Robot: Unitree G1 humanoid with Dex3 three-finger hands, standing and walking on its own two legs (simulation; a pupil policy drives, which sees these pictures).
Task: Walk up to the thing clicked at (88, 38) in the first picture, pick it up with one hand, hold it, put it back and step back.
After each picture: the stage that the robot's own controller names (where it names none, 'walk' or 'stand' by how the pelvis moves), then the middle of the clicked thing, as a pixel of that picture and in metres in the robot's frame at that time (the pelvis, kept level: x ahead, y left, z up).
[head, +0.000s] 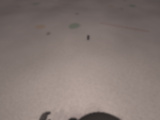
stand; (88, 37) +2.06 +0.06 -0.72
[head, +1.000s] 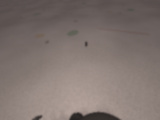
walk; (86, 44) +1.95 +0.22 -0.71
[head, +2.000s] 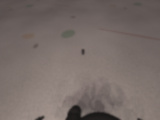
walk; (82, 51) +1.37 +0.23 -0.72
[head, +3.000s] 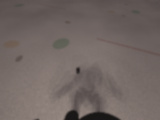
walk; (77, 70) +0.87 +0.20 -0.70
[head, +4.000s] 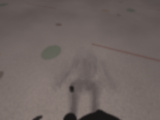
walk; (71, 89) +0.51 +0.20 -0.71
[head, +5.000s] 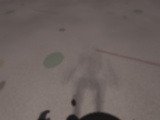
stand; (73, 102) +0.34 +0.19 -0.71
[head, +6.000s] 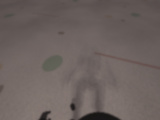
stand; (72, 107) +0.32 +0.20 -0.72
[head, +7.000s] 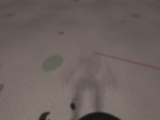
stand; (72, 106) +0.33 +0.19 -0.73
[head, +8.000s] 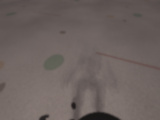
stand; (73, 105) +0.33 +0.18 -0.73
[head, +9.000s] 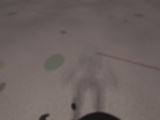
stand; (73, 106) +0.32 +0.18 -0.73
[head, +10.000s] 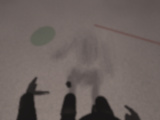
go down; (68, 84) +0.37 +0.19 -0.58
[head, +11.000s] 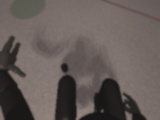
go down; (64, 68) +0.42 +0.21 -0.33
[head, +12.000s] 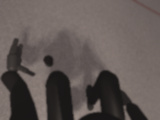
close in; (48, 61) +0.41 +0.24 -0.25
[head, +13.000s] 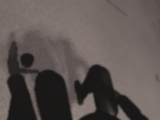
close; (27, 61) +0.40 +0.26 -0.22
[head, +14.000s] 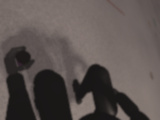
close; (23, 59) +0.40 +0.27 -0.22
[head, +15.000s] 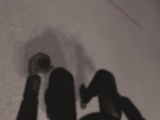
lift; (43, 63) +0.35 +0.25 -0.18
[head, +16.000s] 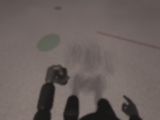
lift; (62, 76) +0.32 +0.18 +0.01
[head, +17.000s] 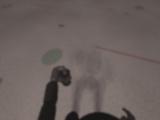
hold; (65, 77) +0.33 +0.17 +0.01
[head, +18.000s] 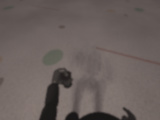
hold; (66, 79) +0.32 +0.17 +0.00
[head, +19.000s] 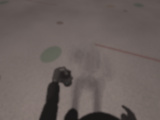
crouch; (66, 78) +0.33 +0.16 -0.02
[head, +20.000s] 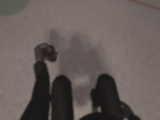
lower; (50, 54) +0.46 +0.23 -0.09
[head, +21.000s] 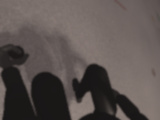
lower; (18, 56) +0.42 +0.28 -0.22
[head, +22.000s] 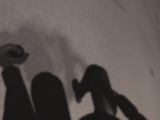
lower; (18, 55) +0.42 +0.29 -0.22
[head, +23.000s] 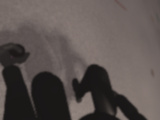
lower; (18, 54) +0.42 +0.28 -0.23
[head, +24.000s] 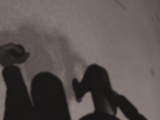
lower; (18, 55) +0.42 +0.28 -0.22
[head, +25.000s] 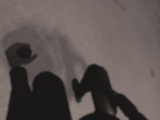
open; (24, 56) +0.42 +0.26 -0.23
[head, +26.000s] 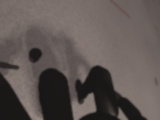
stand; (34, 55) +0.42 +0.24 -0.23
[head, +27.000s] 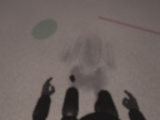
walk; (72, 78) +0.41 +0.17 -0.51
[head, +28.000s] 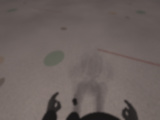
stand; (74, 101) +0.37 +0.15 -0.67
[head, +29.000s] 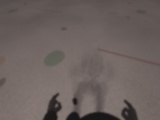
stand; (75, 101) +0.37 +0.16 -0.67
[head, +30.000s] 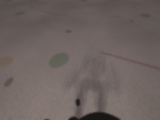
stand; (77, 102) +0.38 +0.14 -0.72
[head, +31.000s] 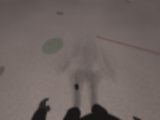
walk; (76, 87) +0.44 +0.11 -0.71
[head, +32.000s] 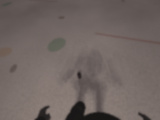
walk; (79, 75) +0.66 +0.19 -0.70
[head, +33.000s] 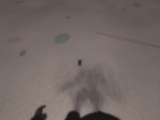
stand; (79, 62) +1.00 +0.17 -0.70
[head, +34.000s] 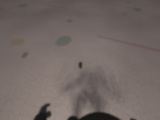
stand; (80, 65) +1.01 +0.16 -0.72
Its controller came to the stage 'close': yes
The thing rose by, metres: 0.72
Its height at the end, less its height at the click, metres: +0.00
